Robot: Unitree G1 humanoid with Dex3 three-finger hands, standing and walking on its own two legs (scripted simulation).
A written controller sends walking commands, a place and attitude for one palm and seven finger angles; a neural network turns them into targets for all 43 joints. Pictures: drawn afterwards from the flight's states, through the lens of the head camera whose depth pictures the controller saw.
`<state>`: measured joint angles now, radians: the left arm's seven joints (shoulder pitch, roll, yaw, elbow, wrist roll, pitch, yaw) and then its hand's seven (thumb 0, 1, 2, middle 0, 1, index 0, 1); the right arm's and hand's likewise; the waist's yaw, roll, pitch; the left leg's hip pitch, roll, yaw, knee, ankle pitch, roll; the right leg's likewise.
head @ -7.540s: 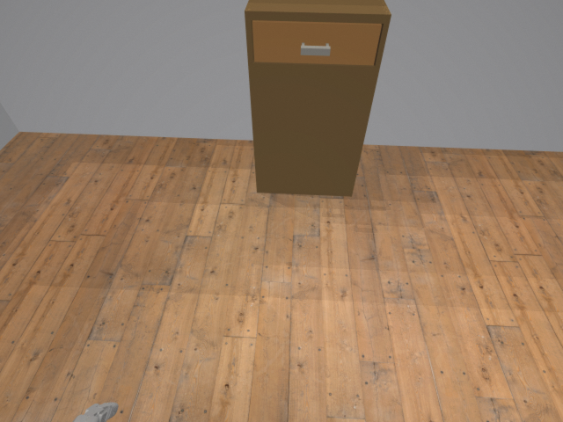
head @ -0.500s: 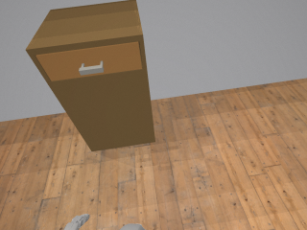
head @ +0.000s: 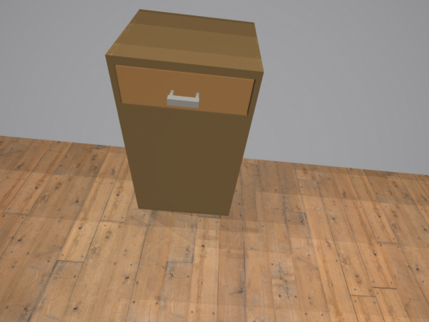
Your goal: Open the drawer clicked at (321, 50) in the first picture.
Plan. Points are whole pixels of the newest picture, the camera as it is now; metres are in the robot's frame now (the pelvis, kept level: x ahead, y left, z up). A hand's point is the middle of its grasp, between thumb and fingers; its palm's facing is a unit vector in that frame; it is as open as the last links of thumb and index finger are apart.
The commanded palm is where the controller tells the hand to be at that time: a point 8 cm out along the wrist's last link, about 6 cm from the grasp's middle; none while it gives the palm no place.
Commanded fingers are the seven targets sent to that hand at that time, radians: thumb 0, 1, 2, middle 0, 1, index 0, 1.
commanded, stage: take the last steps up to it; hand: left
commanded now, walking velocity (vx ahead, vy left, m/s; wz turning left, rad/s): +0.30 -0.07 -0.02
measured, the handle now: (184, 97) +0.78 +0.17 -0.01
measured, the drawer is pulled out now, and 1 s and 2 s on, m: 0.00 0.00 0.00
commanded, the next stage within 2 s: come to a stop and stand still in 0.62 s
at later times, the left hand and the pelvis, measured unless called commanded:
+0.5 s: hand (173, 270) +0.28 +0.11 -0.18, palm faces -0.02 -0.98 -0.18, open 7.4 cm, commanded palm none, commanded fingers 0.00 0.90 0.90 -0.20 -0.30 -0.20 -0.30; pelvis +0.15 -0.06 -0.02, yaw +0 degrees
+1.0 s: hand (168, 288) +0.24 +0.12 -0.19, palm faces +0.05 -0.99 -0.15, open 7.4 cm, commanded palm none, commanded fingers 0.00 0.90 0.90 -0.20 -0.30 -0.20 -0.30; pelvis +0.26 -0.05 -0.01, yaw -2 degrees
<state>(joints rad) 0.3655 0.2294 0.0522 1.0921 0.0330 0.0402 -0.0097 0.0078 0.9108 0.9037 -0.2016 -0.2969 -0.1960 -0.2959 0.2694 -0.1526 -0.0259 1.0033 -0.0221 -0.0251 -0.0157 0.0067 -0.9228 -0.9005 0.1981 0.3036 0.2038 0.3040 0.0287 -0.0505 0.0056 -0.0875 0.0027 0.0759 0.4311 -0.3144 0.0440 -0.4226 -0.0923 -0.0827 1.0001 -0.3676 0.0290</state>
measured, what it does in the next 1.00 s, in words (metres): walks ahead: right foot, then left foot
